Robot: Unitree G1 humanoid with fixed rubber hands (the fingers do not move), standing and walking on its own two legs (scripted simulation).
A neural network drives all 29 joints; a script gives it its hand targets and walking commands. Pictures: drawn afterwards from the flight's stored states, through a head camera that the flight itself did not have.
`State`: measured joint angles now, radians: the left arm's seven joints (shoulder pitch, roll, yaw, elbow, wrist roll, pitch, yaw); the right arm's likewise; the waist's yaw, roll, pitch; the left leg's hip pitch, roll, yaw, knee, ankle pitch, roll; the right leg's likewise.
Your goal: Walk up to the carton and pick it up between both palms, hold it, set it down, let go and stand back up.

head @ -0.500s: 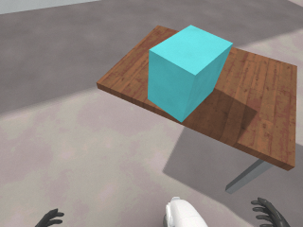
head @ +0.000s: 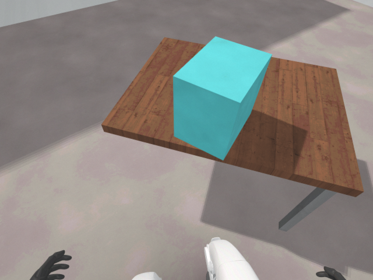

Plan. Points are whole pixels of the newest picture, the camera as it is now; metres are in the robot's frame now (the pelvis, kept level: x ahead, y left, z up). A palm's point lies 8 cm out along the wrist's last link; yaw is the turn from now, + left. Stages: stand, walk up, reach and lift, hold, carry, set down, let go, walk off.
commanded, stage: walk up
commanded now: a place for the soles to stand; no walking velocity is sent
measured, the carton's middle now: (219, 98) +0.64 -0.13 -0.04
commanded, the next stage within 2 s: none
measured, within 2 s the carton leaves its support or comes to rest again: neither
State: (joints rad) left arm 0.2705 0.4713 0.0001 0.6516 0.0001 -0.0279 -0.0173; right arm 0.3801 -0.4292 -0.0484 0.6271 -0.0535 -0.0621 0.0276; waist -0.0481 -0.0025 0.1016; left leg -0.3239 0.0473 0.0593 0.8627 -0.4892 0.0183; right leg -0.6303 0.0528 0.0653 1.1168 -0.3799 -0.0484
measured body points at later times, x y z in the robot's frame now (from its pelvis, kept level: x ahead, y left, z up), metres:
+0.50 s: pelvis +0.11 +0.01 +0.00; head +0.12 +0.00 +0.45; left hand +0.25 +0.31 -0.08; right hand +0.16 -0.32 -0.09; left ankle +0.13 +0.13 -0.68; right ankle +0.12 -0.12 -0.70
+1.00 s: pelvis +0.14 +0.00 -0.01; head +0.16 -0.02 +0.44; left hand +0.33 +0.28 -0.09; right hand +0.14 -0.33 -0.10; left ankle +0.16 +0.13 -0.68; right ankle +0.20 -0.11 -0.70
